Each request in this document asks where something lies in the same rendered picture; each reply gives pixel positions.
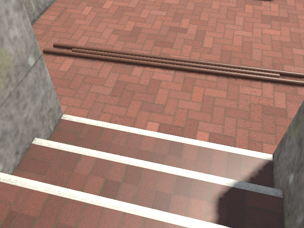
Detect stairs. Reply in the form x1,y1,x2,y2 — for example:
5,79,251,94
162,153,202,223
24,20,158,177
0,114,285,228

